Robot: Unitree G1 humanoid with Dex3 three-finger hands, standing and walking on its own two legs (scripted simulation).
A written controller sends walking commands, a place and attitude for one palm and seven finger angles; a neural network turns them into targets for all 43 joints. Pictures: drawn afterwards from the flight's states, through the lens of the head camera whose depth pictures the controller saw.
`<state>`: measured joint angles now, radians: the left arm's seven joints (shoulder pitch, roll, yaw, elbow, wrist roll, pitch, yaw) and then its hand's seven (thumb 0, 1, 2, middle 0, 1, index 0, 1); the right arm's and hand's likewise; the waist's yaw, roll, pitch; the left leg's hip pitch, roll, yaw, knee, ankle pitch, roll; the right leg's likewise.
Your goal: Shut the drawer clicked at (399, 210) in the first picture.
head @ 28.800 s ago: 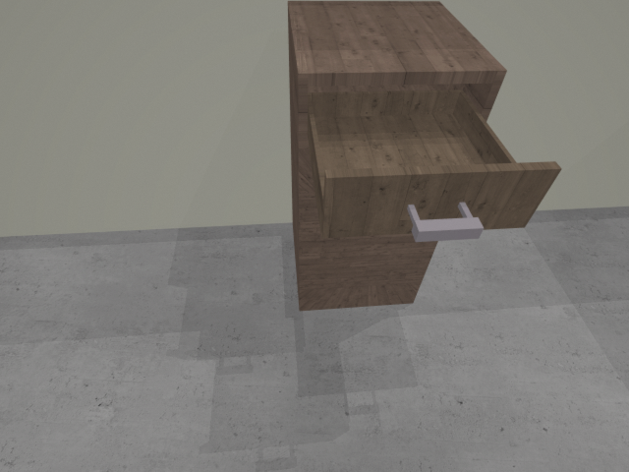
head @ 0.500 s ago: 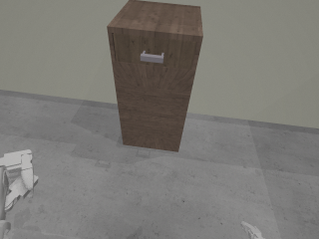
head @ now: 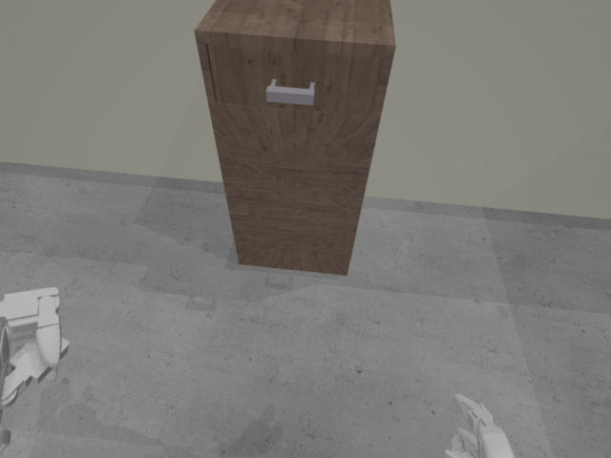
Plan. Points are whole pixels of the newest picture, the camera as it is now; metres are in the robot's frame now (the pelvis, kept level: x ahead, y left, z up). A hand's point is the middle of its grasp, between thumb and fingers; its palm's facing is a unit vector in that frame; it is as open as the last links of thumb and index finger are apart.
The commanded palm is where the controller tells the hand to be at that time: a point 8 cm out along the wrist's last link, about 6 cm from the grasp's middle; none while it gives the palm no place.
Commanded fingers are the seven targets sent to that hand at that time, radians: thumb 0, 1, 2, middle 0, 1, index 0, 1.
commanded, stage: stop stepping back and stand still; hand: left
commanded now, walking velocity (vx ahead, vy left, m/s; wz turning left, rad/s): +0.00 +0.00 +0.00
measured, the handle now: (291, 90) +0.85 +0.10 +0.03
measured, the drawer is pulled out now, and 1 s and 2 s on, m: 0.00 0.00 0.00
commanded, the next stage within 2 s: let the arm hang, fingers relaxed in 0.20 s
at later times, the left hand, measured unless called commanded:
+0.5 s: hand out of the picture +0.12 +0.23 -0.11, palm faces +0.03 -0.94 -0.35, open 3.1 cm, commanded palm none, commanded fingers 0.00 0.90 0.90 -0.96 -1.12 -0.96 -1.12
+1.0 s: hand out of the picture -0.05 +0.19 -0.17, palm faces +0.05 -0.97 -0.25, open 6.5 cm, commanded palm none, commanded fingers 0.00 0.90 0.90 -0.20 -0.30 -0.20 -0.30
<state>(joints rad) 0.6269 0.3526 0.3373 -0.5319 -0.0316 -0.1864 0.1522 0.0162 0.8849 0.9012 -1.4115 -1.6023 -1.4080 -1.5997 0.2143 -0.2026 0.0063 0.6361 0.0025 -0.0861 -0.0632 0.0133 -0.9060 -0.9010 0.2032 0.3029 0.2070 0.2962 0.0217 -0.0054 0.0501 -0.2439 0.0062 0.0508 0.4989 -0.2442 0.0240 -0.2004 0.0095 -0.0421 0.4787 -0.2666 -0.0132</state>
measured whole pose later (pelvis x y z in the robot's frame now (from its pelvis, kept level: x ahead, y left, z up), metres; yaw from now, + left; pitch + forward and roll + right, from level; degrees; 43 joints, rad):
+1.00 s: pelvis -0.02 +0.00 +0.00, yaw +2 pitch -1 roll -1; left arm 0.30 0.19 0.01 1.13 0.01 0.01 0.02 0.01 0.90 0.90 -0.36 -0.48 -0.35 -0.48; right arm 0.30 -0.16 0.00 1.09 -0.02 0.03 -0.02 0.01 -0.91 -0.90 0.20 0.30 0.20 0.30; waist 0.00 0.03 0.05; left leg -0.25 -0.01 0.03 0.45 -0.18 0.03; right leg -0.20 0.00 -0.07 0.44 -0.22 -0.02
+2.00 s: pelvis +0.01 -0.02 +0.01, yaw +1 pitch -2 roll +0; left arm 0.24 0.15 0.01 1.16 0.01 -0.02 0.03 0.00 0.90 0.90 -0.20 -0.30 -0.20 -0.30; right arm 0.24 -0.17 -0.01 1.14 -0.02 0.00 -0.03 0.00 -0.91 -0.90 0.20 0.30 0.20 0.30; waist 0.00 0.02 0.05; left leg -0.17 0.01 0.03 0.39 -0.20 0.00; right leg -0.12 0.02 -0.07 0.39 -0.24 -0.04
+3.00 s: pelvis +0.01 -0.03 +0.01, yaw +1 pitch -2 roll +0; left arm 0.17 0.23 0.02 1.15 0.01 -0.02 0.01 0.01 0.90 0.90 -0.21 -0.30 -0.20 -0.30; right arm 0.17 -0.25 -0.01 1.14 -0.02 0.01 -0.03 0.00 -0.91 -0.90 0.20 0.30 0.20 0.30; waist -0.01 0.02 0.05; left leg -0.13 0.04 0.03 0.34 -0.18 -0.03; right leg -0.08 0.05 -0.06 0.32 -0.21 -0.06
